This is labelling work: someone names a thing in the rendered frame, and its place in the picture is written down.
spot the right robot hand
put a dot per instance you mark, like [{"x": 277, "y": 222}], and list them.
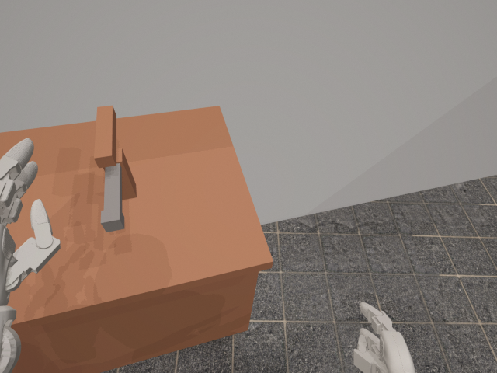
[{"x": 389, "y": 354}]

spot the tap lever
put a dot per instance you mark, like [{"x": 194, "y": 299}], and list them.
[{"x": 112, "y": 218}]

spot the left robot forearm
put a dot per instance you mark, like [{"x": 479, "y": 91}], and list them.
[{"x": 10, "y": 344}]

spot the counter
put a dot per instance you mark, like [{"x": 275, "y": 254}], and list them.
[{"x": 182, "y": 272}]

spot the left robot hand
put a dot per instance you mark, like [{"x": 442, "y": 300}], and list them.
[{"x": 16, "y": 176}]

